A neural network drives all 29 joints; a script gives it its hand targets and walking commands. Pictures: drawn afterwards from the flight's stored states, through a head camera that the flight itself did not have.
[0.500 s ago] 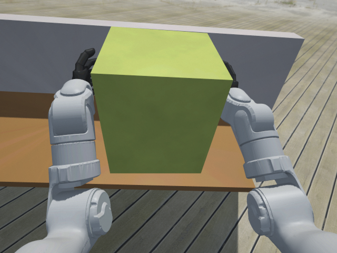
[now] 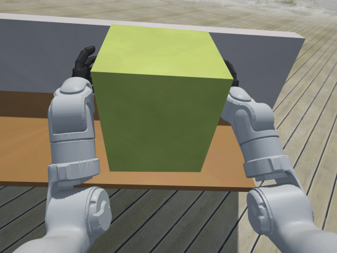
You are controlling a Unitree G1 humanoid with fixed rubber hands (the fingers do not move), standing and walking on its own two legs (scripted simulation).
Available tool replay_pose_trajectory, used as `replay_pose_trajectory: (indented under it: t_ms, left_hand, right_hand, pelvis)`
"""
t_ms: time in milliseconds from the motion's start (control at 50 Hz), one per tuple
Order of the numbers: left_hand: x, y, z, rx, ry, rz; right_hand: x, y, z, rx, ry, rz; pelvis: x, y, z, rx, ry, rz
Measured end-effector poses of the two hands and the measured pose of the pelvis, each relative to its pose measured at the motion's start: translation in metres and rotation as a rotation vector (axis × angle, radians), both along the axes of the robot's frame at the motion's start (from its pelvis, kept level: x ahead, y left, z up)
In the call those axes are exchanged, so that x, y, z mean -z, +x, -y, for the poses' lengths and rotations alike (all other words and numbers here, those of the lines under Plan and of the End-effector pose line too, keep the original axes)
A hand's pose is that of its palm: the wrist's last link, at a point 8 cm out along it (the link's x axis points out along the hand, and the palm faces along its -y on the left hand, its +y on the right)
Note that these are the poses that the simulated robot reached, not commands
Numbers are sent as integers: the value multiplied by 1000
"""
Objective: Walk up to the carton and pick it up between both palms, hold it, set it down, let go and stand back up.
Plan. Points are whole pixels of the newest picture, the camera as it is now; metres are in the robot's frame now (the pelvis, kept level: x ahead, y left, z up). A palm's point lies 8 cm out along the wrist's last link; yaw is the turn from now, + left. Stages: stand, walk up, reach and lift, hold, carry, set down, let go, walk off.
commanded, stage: hold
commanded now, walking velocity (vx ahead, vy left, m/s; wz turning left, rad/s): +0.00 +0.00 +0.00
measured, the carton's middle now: (158, 102) +0.38 +0.00 +0.23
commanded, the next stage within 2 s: set down in 1.68 s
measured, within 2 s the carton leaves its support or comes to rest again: neither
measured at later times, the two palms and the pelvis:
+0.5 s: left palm (82, 84) +0.39 +0.15 +0.28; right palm (227, 93) +0.37 -0.15 +0.26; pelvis +0.00 +0.00 +0.00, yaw +0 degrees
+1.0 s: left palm (83, 82) +0.38 +0.15 +0.28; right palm (229, 92) +0.37 -0.16 +0.26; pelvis +0.00 +0.00 +0.00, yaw +0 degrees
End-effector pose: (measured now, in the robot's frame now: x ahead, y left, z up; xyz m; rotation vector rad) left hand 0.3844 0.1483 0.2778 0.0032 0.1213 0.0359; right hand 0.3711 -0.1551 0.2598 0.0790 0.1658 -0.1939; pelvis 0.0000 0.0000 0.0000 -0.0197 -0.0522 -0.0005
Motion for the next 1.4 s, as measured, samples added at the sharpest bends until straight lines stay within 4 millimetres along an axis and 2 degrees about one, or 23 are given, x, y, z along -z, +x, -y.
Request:
replay_pose_trajectory:
  t_ms: [1400]
  left_hand:
    - [-2, -1, -1, -3, -3, -2]
  right_hand:
    - [-3, 0, -1, -2, -3, -2]
  pelvis:
    - [0, -1, 0, -2, 0, 4]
